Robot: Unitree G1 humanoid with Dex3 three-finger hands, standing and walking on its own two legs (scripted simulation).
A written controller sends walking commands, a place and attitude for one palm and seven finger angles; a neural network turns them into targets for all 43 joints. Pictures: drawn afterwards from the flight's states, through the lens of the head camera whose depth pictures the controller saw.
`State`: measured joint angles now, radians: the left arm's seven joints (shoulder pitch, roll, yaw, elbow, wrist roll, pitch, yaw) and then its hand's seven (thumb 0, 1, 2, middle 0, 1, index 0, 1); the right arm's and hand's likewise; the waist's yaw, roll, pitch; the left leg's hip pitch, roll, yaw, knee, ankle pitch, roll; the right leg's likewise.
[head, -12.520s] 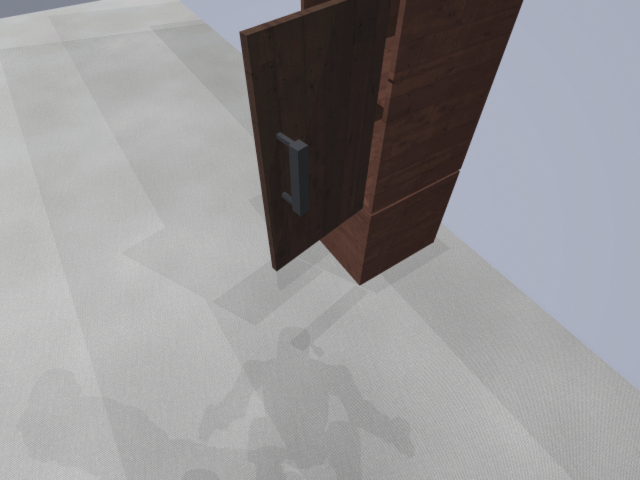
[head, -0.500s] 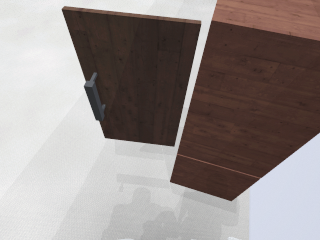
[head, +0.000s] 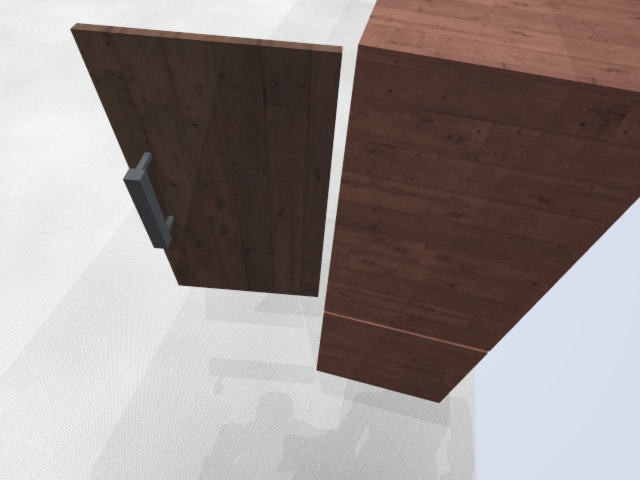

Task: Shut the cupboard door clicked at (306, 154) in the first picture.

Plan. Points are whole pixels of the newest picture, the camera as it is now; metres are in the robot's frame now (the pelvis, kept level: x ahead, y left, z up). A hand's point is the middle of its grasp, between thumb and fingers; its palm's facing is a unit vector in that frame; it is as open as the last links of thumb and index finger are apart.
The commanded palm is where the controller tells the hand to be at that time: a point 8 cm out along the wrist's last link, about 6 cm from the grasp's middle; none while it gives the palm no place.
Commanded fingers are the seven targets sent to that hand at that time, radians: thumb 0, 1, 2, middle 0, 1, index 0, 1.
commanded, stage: come to a stop and stand still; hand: left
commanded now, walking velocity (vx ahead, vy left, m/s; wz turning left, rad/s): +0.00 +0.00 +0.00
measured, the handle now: (154, 202) +0.53 +0.32 -0.02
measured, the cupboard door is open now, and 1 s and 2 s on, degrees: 100 100 100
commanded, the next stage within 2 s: look again from close up in 0.24 s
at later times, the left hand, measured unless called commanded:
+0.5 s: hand out of the picture +0.00 +0.20 -0.16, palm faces -0.01 -0.97 -0.26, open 7.4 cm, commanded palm none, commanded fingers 0.00 0.90 0.90 -0.20 -0.30 -0.20 -0.30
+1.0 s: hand out of the picture +0.02 +0.17 -0.16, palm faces -0.01 -0.97 -0.23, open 7.4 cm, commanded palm none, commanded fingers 0.00 0.90 0.90 -0.20 -0.30 -0.20 -0.30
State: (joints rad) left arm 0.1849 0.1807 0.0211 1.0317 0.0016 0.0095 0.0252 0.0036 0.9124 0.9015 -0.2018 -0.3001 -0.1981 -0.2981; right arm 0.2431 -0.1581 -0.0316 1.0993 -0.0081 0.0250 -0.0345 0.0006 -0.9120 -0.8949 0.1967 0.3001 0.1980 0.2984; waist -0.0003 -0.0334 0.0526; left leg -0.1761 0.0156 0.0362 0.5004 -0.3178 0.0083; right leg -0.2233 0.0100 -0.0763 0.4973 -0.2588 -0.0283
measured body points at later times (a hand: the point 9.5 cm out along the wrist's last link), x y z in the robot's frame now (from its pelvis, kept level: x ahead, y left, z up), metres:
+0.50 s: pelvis -0.01 +0.01 +0.00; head +0.00 -0.02 +0.45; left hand +0.00 +0.25 -0.14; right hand +0.00 -0.21 -0.17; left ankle -0.04 +0.11 -0.74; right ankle -0.01 -0.10 -0.74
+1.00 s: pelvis -0.01 -0.01 +0.01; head +0.01 -0.02 +0.45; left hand +0.02 +0.22 -0.15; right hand +0.00 -0.24 -0.16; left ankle -0.03 +0.11 -0.74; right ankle +0.00 -0.10 -0.74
